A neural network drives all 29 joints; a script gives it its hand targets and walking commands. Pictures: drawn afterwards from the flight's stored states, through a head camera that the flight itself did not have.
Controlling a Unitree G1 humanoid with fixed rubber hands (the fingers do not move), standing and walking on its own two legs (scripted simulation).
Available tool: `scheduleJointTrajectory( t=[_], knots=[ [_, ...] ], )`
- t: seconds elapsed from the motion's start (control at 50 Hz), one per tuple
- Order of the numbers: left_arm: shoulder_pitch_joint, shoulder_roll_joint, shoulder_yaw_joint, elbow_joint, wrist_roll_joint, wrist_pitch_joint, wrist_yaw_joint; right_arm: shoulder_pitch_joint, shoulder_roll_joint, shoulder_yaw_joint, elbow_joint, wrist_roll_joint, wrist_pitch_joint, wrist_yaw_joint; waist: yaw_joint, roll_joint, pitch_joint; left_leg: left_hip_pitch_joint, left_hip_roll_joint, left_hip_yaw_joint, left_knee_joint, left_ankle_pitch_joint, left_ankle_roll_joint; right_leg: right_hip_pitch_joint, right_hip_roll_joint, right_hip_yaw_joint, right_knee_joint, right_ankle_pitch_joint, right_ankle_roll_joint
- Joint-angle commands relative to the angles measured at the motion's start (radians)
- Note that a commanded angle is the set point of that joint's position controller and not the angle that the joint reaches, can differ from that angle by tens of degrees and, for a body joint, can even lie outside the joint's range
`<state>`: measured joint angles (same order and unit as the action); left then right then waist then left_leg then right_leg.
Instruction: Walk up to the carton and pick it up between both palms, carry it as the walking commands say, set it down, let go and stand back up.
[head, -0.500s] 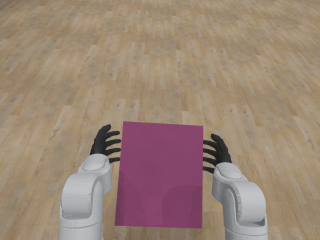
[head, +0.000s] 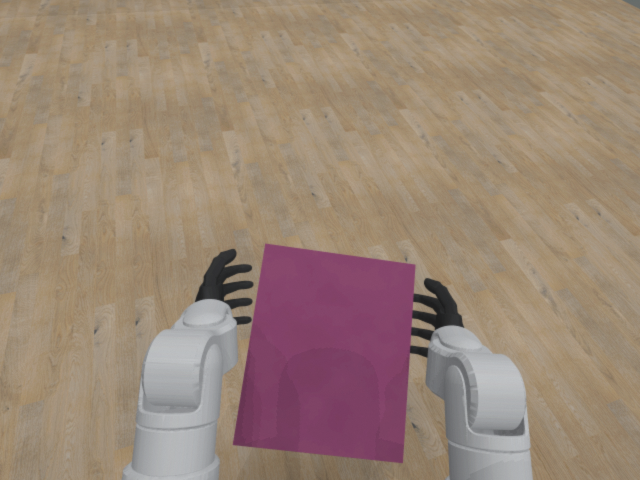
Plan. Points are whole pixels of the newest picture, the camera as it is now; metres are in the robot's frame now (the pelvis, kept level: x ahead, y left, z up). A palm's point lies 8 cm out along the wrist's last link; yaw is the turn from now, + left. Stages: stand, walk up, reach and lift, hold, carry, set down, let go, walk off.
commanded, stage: carry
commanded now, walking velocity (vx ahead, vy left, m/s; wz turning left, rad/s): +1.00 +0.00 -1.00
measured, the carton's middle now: (322, 344) +0.30 +0.03 -0.03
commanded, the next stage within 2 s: none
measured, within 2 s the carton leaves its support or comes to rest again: neither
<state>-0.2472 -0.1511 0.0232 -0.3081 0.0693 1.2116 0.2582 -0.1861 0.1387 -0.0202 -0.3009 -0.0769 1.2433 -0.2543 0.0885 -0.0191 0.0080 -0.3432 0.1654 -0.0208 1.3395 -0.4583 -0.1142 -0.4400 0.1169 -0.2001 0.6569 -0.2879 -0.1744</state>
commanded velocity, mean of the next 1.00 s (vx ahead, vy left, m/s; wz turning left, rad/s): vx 0.68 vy -0.12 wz -0.28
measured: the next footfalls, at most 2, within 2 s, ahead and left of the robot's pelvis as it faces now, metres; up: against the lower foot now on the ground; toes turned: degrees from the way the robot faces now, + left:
left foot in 0.24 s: +0.46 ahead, +0.12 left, +0.00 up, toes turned -10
right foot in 0.60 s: +0.67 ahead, -0.23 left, +0.00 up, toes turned -41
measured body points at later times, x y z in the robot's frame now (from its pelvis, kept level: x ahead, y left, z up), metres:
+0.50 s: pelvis +0.47 -0.03 +0.03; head +0.50 -0.04 +0.48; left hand +0.80 -0.09 +0.12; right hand +0.63 -0.30 +0.12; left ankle +0.42 +0.13 -0.71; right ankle +0.48 -0.15 -0.67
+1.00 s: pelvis +0.80 -0.23 +0.02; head +0.82 -0.23 +0.47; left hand +1.11 -0.27 +0.11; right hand +0.97 -0.50 +0.11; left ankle +0.87 -0.15 -0.71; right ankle +0.65 -0.22 -0.67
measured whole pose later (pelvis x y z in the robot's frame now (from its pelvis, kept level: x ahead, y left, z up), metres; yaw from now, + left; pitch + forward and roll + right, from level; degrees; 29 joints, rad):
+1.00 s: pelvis +0.80 -0.23 +0.02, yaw -34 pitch +5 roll +0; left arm -0.16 -0.14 0.01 -0.43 0.07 1.21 0.25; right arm -0.19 0.14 0.02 -0.36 -0.07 1.22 -0.25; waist 0.00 -0.04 -0.06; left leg -0.38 0.09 0.21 0.56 -0.25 0.02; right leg -0.29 0.03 -0.08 0.85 -0.39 -0.07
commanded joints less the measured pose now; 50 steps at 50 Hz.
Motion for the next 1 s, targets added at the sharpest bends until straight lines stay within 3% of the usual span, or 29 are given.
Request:
scheduleJointTrajectory(
  t=[0.0, 0.08, 0.16, 0.2, 0.22, 0.24, 0.26, 0.28, 0.3, 0.32, 0.34, 0.42, 0.46, 0.52, 0.56, 0.58, 0.6, 0.62, 0.64, 0.66, 0.7, 0.78, 0.82, 0.86, 0.9, 0.92, 0.94, 0.96, 0.98],
  knots=[
    [-0.328, -1.16, -0.577, -0.115, -0.383, -0.041, -0.266, -0.435, 1.072, 0.481, -0.252, 0.313, -0.136, 0.214, -0.067, 0.042, -0.456, -0.305, 0.01, -0.015, -0.167, -0.017, 0.005, 0.6, -0.311, 0.597, -0.288, 0.33, -0.122],
    [-0.295, -1.112, -0.594, -0.196, -0.381, -0.085, -0.269, -0.401, 1.075, 0.51, -0.296, 0.318, -0.18, 0.209, -0.075, -0.035, -0.374, -0.225, -0.028, 0.046, -0.525, 0.115, 0.0, 0.472, -0.284, 0.514, -0.388, 0.28, -0.095],
    [-0.188, -0.988, -0.546, -0.202, -0.331, -0.071, -0.251, -0.369, 1.004, 0.538, -0.334, 0.329, -0.16, 0.199, -0.081, -0.072, -0.33, -0.052, -0.123, 0.153, -0.767, 0.329, -0.004, 0.432, -0.176, 0.39, -0.339, 0.569, -0.019],
    [-0.163, -0.922, -0.524, -0.205, -0.302, -0.055, -0.241, -0.346, 0.965, 0.547, -0.331, 0.335, -0.138, 0.194, -0.105, -0.075, -0.376, 0.226, -0.17, 0.196, -0.872, 0.32, 0.005, 0.335, -0.143, 0.334, -0.157, 0.796, 0.016],
    [-0.168, -0.889, -0.517, -0.209, -0.291, -0.047, -0.236, -0.325, 0.946, 0.544, -0.31, 0.336, -0.127, 0.191, -0.134, -0.036, -0.46, 0.475, -0.164, 0.208, -0.961, 0.356, 0.01, 0.24, -0.105, 0.271, 0.072, 0.767, 0.046],
    [-0.186, -0.867, -0.508, -0.213, -0.281, -0.033, -0.235, -0.31, 0.922, 0.534, -0.285, 0.329, -0.115, 0.187, -0.153, 0.096, -0.552, 0.694, 0.038, -0.039, -0.976, 0.08, 0.047, 0.035, -0.065, 0.212, 0.393, 0.571, 0.09],
    [-0.183, -0.881, -0.53, -0.252, -0.295, -0.019, -0.233, -0.3, 0.891, 0.513, -0.272, 0.311, -0.109, 0.184, -0.121, 0.349, -0.547, 0.804, 0.354, -0.537, -1.071, 0.113, 0.154, -0.242, 0.03, 0.155, 0.61, 0.006, 0.128],
    [-0.18, -0.87, -0.509, -0.199, -0.3, -0.007, -0.234, -0.324, 0.902, 0.511, -0.253, 0.312, -0.1, 0.176, -0.111, 0.33, -0.548, 0.807, 0.4, -0.538, -1.031, 0.317, 0.207, -0.31, -0.058, 0.245, 0.707, -0.097, 0.1],
    [-0.196, -0.884, -0.506, -0.153, -0.303, 0.005, -0.234, -0.318, 0.904, 0.488, -0.231, 0.284, -0.093, 0.179, -0.123, 0.21, -0.488, 0.749, 0.394, -0.391, -0.976, 0.566, 0.222, -0.334, -0.137, 0.263, 0.722, -0.093, 0.092],
    [-0.221, -0.921, -0.507, -0.135, -0.307, 0.008, -0.236, -0.349, 0.926, 0.482, -0.247, 0.291, -0.09, 0.185, -0.126, 0.126, -0.396, 0.676, 0.357, -0.253, -0.959, 0.755, 0.197, -0.359, -0.171, 0.257, 0.679, -0.096, 0.096],
    [-0.226, -0.95, -0.497, -0.114, -0.299, 0.008, -0.235, -0.379, 0.946, 0.485, -0.258, 0.307, -0.087, 0.191, -0.121, 0.107, -0.345, 0.616, 0.322, -0.157, -0.973, 0.779, 0.159, -0.353, -0.21, 0.268, 0.558, -0.091, 0.101],
    [-0.207, -1.024, -0.481, -0.13, -0.275, -0.023, -0.213, -0.454, 0.994, 0.542, -0.328, 0.374, -0.082, 0.216, -0.116, 0.194, -0.258, 0.525, 0.203, 0.157, -1.031, 0.927, 0.101, -0.228, -0.171, 0.082, 0.175, 0.005, 0.112],
    [-0.195, -1.028, -0.484, -0.142, -0.27, -0.026, -0.197, -0.438, 0.989, 0.549, -0.325, 0.378, -0.074, 0.226, -0.113, 0.229, -0.265, 0.504, 0.147, 0.268, -1.033, 1.063, 0.084, -0.12, -0.117, -0.007, -0.018, 0.104, 0.113],
    [-0.205, -1.011, -0.491, -0.15, -0.271, -0.02, -0.188, -0.432, 0.951, 0.548, -0.335, 0.367, -0.061, 0.235, -0.103, 0.268, -0.325, 0.492, 0.102, 0.35, -0.879, 1.272, 0.04, 0.096, -0.006, -0.095, -0.162, 0.304, 0.103],
    [-0.235, -1.01, -0.493, -0.154, -0.28, -0.008, -0.192, -0.422, 0.929, 0.533, -0.318, 0.35, -0.05, 0.236, -0.068, 0.203, -0.413, 0.349, 0.045, 0.38, -0.567, 1.099, 0.008, 0.419, -0.008, -0.111, -0.288, 0.512, 0.076],
    [-0.233, -1.0, -0.487, -0.141, -0.276, 0.002, -0.197, -0.442, 0.92, 0.523, -0.306, 0.338, -0.043, 0.234, -0.037, 0.124, -0.418, 0.138, 0.009, 0.33, -0.36, 0.728, 0.014, 0.594, -0.124, 0.003, -0.277, 0.652, 0.043],
    [-0.249, -0.982, -0.482, -0.136, -0.276, 0.01, -0.205, -0.43, 0.948, 0.525, -0.288, 0.335, -0.032, 0.236, -0.059, -0.114, -0.419, -0.18, -0.118, 0.296, -0.102, -0.082, -0.001, 0.782, -0.369, 0.286, -0.139, 1.378, -0.079],
    [-0.213, -0.968, -0.499, -0.146, -0.304, 0.013, -0.215, -0.372, 0.935, 0.515, -0.254, 0.324, -0.03, 0.232, -0.062, -0.205, -0.545, -0.353, -0.117, 0.134, 0.067, -0.205, 0.015, 0.92, -0.511, 0.541, -0.144, 1.174, -0.202],
    [-0.233, -1.009, -0.519, -0.141, -0.324, 0.01, -0.226, -0.39, 0.968, 0.517, -0.245, 0.326, -0.037, 0.231, -0.066, -0.113, -0.568, -0.357, -0.069, 0.059, 0.069, -0.172, 0.037, 0.831, -0.482, 0.524, -0.186, 0.824, -0.2],
    [-0.246, -1.043, -0.514, -0.121, -0.323, 0.003, -0.237, -0.427, 1.002, 0.537, -0.238, 0.323, -0.045, 0.234, -0.062, -0.072, -0.554, -0.348, -0.049, 0.038, 0.003, -0.102, 0.057, 0.76, -0.445, 0.5, -0.231, 0.579, -0.161],
    [-0.302, -1.135, -0.54, -0.145, -0.338, -0.015, -0.251, -0.463, 1.065, 0.537, -0.237, 0.326, -0.074, 0.241, -0.061, -0.02, -0.502, -0.306, -0.024, 0.032, -0.171, -0.004, 0.061, 0.629, -0.41, 0.445, -0.323, 0.281, -0.125],
    [-0.316, -1.149, -0.568, -0.193, -0.353, -0.053, -0.269, -0.439, 1.095, 0.523, -0.247, 0.321, -0.116, 0.242, -0.065, -0.056, -0.427, -0.183, -0.044, 0.1, -0.572, 0.038, 0.075, 0.459, -0.373, 0.308, -0.427, 0.083, -0.105],
    [-0.295, -1.124, -0.58, -0.22, -0.36, -0.059, -0.264, -0.426, 1.07, 0.516, -0.279, 0.321, -0.124, 0.237, -0.068, -0.068, -0.417, -0.09, -0.081, 0.156, -0.702, 0.152, 0.088, 0.407, -0.337, 0.243, -0.437, 0.054, -0.077],
    [-0.268, -1.079, -0.59, -0.235, -0.358, -0.052, -0.252, -0.399, 1.033, 0.511, -0.286, 0.321, -0.115, 0.231, -0.083, -0.034, -0.401, 0.05, -0.087, 0.193, -0.805, 0.279, 0.099, 0.34, -0.299, 0.174, -0.407, 0.102, -0.04],
    [-0.246, -1.021, -0.586, -0.24, -0.344, -0.035, -0.239, -0.341, 0.999, 0.507, -0.258, 0.316, -0.093, 0.226, -0.12, 0.051, -0.424, 0.359, -0.086, 0.203, -0.928, 0.343, 0.117, 0.198, -0.225, 0.061, -0.178, 0.241, 0.03],
    [-0.248, -0.987, -0.585, -0.248, -0.338, -0.025, -0.237, -0.302, 0.975, 0.493, -0.233, 0.31, -0.083, 0.22, -0.139, 0.111, -0.475, 0.571, -0.006, 0.062, -0.925, 0.225, 0.152, 0.062, -0.172, 0.046, 0.017, 0.322, 0.069],
    [-0.264, -0.955, -0.592, -0.26, -0.336, -0.011, -0.237, -0.311, 0.939, 0.472, -0.216, 0.303, -0.077, 0.214, -0.145, 0.328, -0.475, 0.674, 0.242, -0.405, -1.053, -0.071, 0.269, -0.182, -0.078, 0.067, 0.306, 0.118, 0.119],
    [-0.273, -0.935, -0.573, -0.242, -0.326, -0.006, -0.238, -0.362, 0.934, 0.495, -0.223, 0.309, -0.071, 0.208, -0.121, 0.318, -0.439, 0.69, 0.329, -0.594, -1.119, 0.012, 0.315, -0.339, -0.074, 0.188, 0.434, -0.103, 0.114],
    [-0.275, -0.927, -0.55, -0.206, -0.318, 0.0, -0.236, -0.384, 0.936, 0.497, -0.231, 0.303, -0.062, 0.203, -0.121, 0.173, -0.416, 0.673, 0.338, -0.508, -1.09, 0.141, 0.309, -0.376, -0.148, 0.267, 0.509, -0.086, 0.108]
  ],
)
